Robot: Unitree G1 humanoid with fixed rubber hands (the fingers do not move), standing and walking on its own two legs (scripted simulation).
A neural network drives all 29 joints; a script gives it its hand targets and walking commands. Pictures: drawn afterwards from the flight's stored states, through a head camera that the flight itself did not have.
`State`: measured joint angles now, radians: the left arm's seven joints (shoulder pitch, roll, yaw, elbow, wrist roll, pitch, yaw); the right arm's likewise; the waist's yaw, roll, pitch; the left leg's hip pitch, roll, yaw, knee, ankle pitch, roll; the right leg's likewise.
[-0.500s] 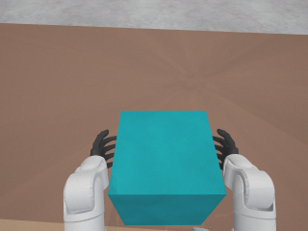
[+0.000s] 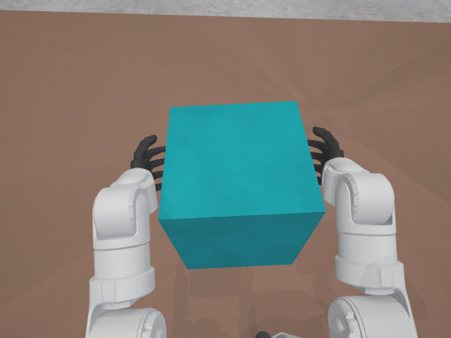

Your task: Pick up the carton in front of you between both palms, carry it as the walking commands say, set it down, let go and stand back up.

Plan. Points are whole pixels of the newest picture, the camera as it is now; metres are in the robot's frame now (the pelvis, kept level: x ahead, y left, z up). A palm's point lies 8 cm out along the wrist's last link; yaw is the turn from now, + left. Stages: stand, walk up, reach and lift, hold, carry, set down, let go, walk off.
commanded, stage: carry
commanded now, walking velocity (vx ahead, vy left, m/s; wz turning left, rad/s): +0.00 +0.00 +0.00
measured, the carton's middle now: (236, 193) +0.36 +0.01 +0.03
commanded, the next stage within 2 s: none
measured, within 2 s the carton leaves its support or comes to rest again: neither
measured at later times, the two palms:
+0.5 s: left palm (144, 131) +0.44 +0.17 +0.11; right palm (316, 128) +0.44 -0.13 +0.11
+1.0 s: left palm (133, 142) +0.41 +0.18 +0.12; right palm (312, 138) +0.41 -0.12 +0.12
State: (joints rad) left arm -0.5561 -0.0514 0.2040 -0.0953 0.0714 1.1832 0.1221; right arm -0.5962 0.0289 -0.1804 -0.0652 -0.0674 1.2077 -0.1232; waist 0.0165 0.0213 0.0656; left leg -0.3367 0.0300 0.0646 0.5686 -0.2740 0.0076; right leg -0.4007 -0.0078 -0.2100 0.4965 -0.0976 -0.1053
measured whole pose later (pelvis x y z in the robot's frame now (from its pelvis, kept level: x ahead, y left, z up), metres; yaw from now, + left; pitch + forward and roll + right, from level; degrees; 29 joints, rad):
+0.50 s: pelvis +0.07 +0.02 +0.00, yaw -1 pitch +6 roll +0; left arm -0.67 -0.03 0.22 0.04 0.07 1.21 0.13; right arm -0.67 0.02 -0.22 0.04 -0.07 1.22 -0.13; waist 0.00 0.00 0.01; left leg -0.28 0.02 0.10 0.61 -0.32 0.03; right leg -0.37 -0.03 -0.18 0.58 -0.18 -0.06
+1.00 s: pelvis +0.06 +0.03 +0.00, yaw +0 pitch +4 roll +0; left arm -0.65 -0.02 0.21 0.10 0.07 1.21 0.13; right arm -0.65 0.02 -0.21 0.09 -0.07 1.22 -0.13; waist 0.00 0.00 -0.02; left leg -0.27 0.01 0.10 0.61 -0.34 0.05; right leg -0.34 -0.04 -0.16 0.56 -0.21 -0.03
